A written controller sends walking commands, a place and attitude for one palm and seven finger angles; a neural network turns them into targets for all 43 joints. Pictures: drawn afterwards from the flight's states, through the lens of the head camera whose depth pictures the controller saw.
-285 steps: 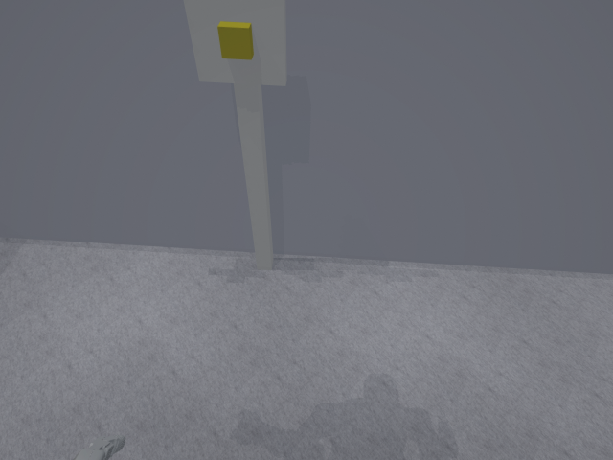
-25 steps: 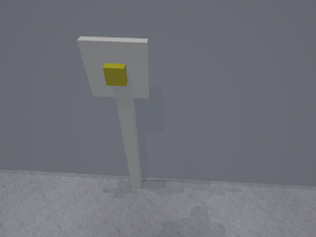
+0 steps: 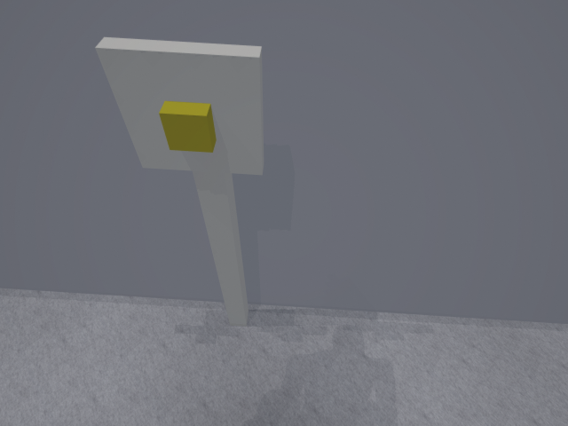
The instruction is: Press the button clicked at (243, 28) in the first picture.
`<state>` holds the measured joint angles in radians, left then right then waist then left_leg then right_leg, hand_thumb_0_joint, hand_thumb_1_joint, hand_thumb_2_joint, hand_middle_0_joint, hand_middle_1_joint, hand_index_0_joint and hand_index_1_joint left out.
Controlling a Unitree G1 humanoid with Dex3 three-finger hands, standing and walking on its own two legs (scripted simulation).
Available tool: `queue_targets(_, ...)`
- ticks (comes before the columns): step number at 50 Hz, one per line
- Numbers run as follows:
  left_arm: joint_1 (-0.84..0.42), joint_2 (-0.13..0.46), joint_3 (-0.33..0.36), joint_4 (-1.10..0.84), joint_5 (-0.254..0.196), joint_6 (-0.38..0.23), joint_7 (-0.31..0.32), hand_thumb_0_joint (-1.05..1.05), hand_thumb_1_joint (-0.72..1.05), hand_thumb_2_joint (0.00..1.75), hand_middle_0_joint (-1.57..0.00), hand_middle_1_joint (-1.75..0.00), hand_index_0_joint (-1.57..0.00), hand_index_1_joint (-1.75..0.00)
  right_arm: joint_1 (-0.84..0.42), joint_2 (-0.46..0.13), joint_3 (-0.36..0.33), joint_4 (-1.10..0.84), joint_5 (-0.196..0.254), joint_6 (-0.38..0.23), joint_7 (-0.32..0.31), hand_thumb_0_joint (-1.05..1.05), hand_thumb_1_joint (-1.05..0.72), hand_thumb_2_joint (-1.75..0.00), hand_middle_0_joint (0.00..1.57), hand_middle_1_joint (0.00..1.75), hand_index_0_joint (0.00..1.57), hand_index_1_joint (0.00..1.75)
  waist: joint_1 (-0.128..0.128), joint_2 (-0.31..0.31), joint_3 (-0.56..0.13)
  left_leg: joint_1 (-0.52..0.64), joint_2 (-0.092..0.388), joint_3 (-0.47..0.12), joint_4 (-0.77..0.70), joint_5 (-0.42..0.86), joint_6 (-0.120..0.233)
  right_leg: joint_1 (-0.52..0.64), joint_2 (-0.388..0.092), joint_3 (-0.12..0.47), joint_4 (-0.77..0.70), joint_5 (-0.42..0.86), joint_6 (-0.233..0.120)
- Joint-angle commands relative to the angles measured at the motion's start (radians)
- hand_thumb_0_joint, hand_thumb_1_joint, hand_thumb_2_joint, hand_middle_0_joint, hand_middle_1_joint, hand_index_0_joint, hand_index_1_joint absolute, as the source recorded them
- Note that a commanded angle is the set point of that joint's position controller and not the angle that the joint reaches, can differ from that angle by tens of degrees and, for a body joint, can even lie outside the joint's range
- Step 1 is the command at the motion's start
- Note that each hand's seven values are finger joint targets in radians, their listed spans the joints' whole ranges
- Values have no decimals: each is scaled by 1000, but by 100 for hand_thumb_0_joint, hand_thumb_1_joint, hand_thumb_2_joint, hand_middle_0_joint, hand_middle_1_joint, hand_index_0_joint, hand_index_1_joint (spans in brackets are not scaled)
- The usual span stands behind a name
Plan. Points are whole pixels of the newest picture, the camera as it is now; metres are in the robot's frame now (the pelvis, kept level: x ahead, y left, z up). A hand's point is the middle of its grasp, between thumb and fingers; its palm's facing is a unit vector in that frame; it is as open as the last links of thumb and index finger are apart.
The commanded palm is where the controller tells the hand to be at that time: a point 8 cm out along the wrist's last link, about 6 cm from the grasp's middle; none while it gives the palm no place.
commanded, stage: come to a stop and stand still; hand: left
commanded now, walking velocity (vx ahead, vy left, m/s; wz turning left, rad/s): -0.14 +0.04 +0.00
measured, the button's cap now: (190, 126) +0.49 +0.17 +0.15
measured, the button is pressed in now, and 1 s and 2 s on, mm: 0 0 0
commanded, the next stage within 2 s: look again from close up in 0.68 s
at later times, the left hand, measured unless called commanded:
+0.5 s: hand out of the picture +0.03 +0.19 -0.15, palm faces -0.03 -0.97 -0.25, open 7.4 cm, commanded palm none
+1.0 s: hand out of the picture +0.00 +0.16 -0.16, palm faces -0.03 -0.98 -0.19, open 7.4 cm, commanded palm none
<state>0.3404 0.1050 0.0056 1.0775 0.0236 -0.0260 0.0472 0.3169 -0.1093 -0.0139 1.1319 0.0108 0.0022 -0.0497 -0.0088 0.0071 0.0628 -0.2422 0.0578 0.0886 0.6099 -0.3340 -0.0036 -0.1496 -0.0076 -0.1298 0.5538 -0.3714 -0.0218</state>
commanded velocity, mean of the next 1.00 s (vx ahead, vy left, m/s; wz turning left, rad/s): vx -0.01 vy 0.00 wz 0.00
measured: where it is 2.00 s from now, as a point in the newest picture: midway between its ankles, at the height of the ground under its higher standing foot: outside the picture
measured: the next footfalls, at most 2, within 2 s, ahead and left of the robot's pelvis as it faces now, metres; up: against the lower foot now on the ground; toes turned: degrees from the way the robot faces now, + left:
none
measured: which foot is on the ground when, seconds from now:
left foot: down 0.00-1.00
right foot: down 0.00-1.00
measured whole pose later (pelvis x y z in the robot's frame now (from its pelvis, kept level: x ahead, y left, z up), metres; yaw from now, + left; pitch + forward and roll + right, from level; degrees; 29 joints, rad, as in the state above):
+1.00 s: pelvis +0.00 -0.01 +0.01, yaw -1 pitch +0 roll +0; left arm 0.28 0.15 -0.02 1.11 0.02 -0.02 0.02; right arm 0.31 -0.14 0.02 1.12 -0.01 -0.02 -0.02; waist -0.01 0.00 0.04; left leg -0.17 0.03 0.11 0.45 -0.28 0.00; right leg -0.20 -0.02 -0.07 0.48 -0.29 -0.01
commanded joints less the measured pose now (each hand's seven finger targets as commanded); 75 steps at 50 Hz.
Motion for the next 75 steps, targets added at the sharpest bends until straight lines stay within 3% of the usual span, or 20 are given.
queue_targets(1,41,101,30,-66,-25,20,21,0,90,90,-20,-30,-20,-30,153,-135,-45,-13,-16,-12,-9,0,-90,-90,20,30,20,30,-37,118,-124,269,163,-99,-94,1045,88,-125,-76,37,107,477,26)
queue_targets(3,7,77,31,-79,-18,33,19,0,90,90,-20,-30,-20,-30,90,-155,-46,-22,-20,-11,-8,0,-90,-90,20,30,20,30,-20,224,-39,244,243,-166,-161,1174,173,-197,-40,72,163,-88,32)
queue_targets(5,8,70,30,-67,-16,39,11,0,90,90,-20,-30,-20,-30,24,-146,-43,-44,-25,-12,-7,0,-90,-90,20,30,20,30,-1,163,-2,193,226,-145,-179,1016,173,-173,-54,84,107,-90,27)
queue_targets(8,77,86,33,-40,-2,29,7,0,90,90,-20,-30,-20,-30,-33,-139,-42,-73,-20,-5,1,0,-90,-90,20,30,20,30,35,27,-37,86,122,-76,-117,597,74,-21,-73,110,-119,329,17)
queue_targets(10,40,136,31,-50,-3,20,7,0,90,90,-20,-30,-20,-30,-21,-104,-38,-87,-13,3,14,0,-90,-90,20,30,20,30,5,-87,-61,34,37,-33,-127,209,18,2,-182,204,-149,513,-26)
queue_targets(11,71,223,32,-51,3,20,36,0,90,90,-20,-30,-20,-30,-121,-163,-41,-181,-6,-20,15,0,-90,-90,20,30,20,30,20,-128,-45,33,33,-7,16,185,-15,-33,-211,244,-93,1014,3)
queue_targets(12,3,236,34,-101,-1,-4,27,0,90,90,-20,-30,-20,-30,-63,-121,-36,-189,-6,-4,30,0,-90,-90,20,30,20,30,-13,-204,-116,-37,-3,-33,1,-42,6,31,-227,229,-86,805,-44)
queue_targets(14,-51,211,23,-121,-4,-11,17,0,90,90,-20,-30,-20,-30,-37,-121,-29,-171,-13,-2,37,0,-90,-90,20,30,20,30,-39,-112,-95,41,12,-35,-120,45,15,-56,-194,219,-95,530,-63)
queue_targets(15,-73,199,20,-132,-8,-10,11,0,90,90,-20,-30,-20,-30,-17,-135,-28,-163,-22,-10,42,0,-90,-90,20,30,20,30,-31,50,-73,66,28,-69,-150,180,26,-92,-146,176,-64,419,-42)
queue_targets(17,-48,184,15,-129,-10,6,6,0,90,90,-20,-30,-20,-30,-47,-163,-20,-173,-30,-19,40,0,-90,-90,20,30,20,30,2,176,-32,11,96,-132,-209,265,58,-98,-69,122,-58,163,-13)
queue_targets(24,-58,184,-2,-114,-5,12,-13,0,90,90,-20,-30,-20,-30,-42,-176,-8,-184,-32,-10,44,0,-90,-90,20,30,20,30,3,-38,72,-54,49,-113,-294,-81,46,-161,-80,172,-181,-41,-12)
queue_targets(66,1,155,3,31,-9,-5,-6,0,90,90,-20,-30,-20,-30,12,-125,11,-14,-24,-29,11,0,-90,-90,20,30,20,30,12,-12,-22,108,65,-47,-204,328,26,-15,-111,148,-135,476,-24)
queue_targets(67,91,187,15,63,-3,-15,34,0,90,90,-20,-30,-20,-30,-103,-171,-9,-92,-11,-27,21,0,-90,-90,20,30,20,30,52,-97,35,-38,60,-4,42,249,-10,-30,-189,243,-162,920,37)
queue_targets(68,-672,379,88,-1510,-211,-243,16,0,90,90,-23,-33,-23,-33,-58,-321,-14,-427,40,-194,-26,0,-90,-90,20,30,20,30,-73,127,-466,219,-42,-32,-142,455,41,93,-97,170,-51,829,-19)
queue_targets(69,-235,310,99,-1222,-120,-175,56,0,90,90,-25,-36,-25,-36,-123,-229,-1,-366,13,-273,-62,0,-90,-90,20,30,20,30,15,313,-454,301,-27,-26,-176,680,52,74,-27,135,8,613,-33)
queue_targets(70,-194,237,73,-1147,-147,-125,109,0,90,90,-28,-39,-28,-39,-127,-238,-23,-305,20,-292,-62,0,-90,-90,20,30,20,30,-5,289,-363,227,6,-61,-138,675,20,-24,-32,73,-15,383,-15)
queue_targets(71,89,34,-34,-992,-151,-26,104,0,90,90,-31,-42,-31,-42,-82,-197,-26,-314,42,-294,-48,0,-90,-90,20,30,20,30,-20,179,-277,193,18,-82,-134,669,29,-93,-27,59,-22,344,-4)
queue_targets(72,-22,28,-44,-1182,-184,-44,75,0,90,90,-34,-45,-34,-45,-121,-227,-35,-395,50,-307,-44,0,-90,-90,20,30,20,30,-16,81,-166,130,10,-92,-105,641,28,-112,-32,44,-21,440,3)
queue_targets(74,31,100,43,-1179,-162,-124,34,0,90,90,-39,-51,-39,-51,-104,-260,-65,-442,11,-331,-40,0,-90,-90,20,30,20,30,-37,-76,-190,55,-25,-78,-26,531,29,-183,-24,24,-2,485,14)
queue_targets(75,175,73,68,-1086,-167,-154,5,0,90,90,-42,-54,-42,-54,-117,-256,-74,-478,7,-330,-32,0,-90,-90,20,30,20,30,-5,-159,-187,-15,-35,-77,-3,496,26,-191,-22,18,28,507,19)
